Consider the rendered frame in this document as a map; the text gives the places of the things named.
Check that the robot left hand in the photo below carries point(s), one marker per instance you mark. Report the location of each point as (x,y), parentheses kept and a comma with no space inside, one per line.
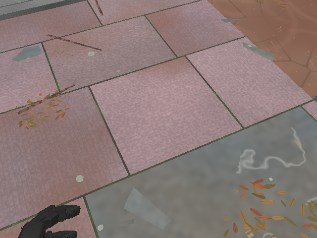
(47,218)

